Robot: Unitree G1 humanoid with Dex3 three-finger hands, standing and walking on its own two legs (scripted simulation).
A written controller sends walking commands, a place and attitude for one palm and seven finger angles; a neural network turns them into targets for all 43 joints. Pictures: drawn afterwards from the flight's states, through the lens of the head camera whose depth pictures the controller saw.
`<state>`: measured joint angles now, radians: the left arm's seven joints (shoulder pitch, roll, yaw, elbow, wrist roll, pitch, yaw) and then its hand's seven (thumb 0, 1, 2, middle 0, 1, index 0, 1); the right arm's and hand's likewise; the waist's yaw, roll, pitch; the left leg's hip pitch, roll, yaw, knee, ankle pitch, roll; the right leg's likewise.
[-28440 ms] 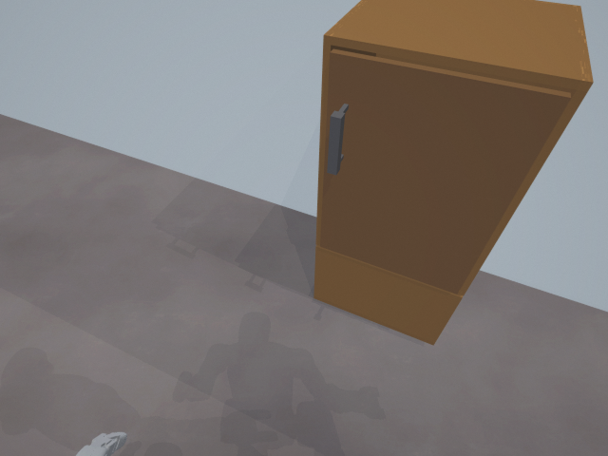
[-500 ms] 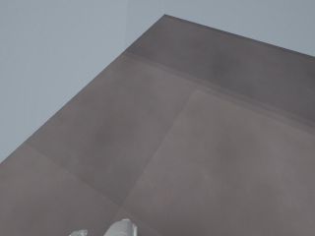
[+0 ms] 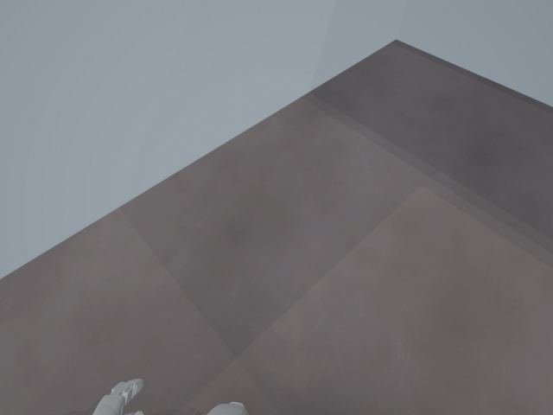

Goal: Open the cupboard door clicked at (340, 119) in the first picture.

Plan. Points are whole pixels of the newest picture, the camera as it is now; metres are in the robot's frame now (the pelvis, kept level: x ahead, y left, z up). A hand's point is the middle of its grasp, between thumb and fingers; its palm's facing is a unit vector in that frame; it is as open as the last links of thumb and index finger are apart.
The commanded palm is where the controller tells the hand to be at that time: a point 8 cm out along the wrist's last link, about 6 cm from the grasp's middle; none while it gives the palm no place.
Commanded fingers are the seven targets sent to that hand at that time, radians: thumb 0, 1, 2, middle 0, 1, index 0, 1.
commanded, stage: turn to face it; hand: left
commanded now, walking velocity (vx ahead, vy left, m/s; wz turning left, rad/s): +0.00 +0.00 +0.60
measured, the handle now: out of the picture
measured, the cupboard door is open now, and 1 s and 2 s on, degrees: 45 45 45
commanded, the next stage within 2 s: none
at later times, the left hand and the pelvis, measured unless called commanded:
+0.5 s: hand out of the picture +0.00 +0.23 -0.17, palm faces +0.35 -0.91 -0.24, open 7.4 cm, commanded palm none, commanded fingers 0.00 0.90 0.90 -0.20 -0.30 -0.20 -0.30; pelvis +0.01 +0.01 +0.01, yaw +19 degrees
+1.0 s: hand out of the picture +0.00 +0.16 -0.14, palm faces +0.55 -0.79 -0.26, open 7.4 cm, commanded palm none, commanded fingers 0.00 0.90 0.90 -0.20 -0.30 -0.20 -0.30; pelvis +0.04 -0.05 +0.02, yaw +37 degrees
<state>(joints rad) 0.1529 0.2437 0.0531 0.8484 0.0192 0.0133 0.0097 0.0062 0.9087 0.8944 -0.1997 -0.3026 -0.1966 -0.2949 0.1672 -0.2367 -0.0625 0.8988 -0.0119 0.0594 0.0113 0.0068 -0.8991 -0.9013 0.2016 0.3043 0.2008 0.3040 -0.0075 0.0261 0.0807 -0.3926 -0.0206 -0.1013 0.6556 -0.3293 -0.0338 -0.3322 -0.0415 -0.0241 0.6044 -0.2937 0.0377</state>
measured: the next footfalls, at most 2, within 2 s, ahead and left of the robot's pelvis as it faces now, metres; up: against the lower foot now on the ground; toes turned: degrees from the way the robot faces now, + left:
left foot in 0.36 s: +0.02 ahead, +0.11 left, +0.00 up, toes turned +21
right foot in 0.82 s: +0.12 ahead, -0.13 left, +0.00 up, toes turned +28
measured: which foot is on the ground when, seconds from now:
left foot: up 0.00-0.34, down 0.36-0.80, up 0.82-1.00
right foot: down 0.00-0.36, up 0.38-0.80, down 0.82-1.00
